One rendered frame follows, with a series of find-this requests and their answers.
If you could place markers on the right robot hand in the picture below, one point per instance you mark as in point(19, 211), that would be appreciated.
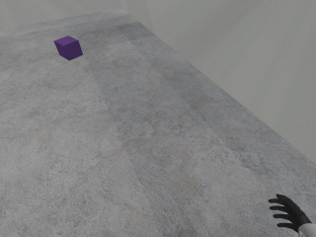
point(294, 213)

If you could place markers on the carton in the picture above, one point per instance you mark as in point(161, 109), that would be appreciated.
point(68, 47)

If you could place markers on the robot right forearm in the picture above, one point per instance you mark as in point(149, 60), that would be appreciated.
point(307, 230)

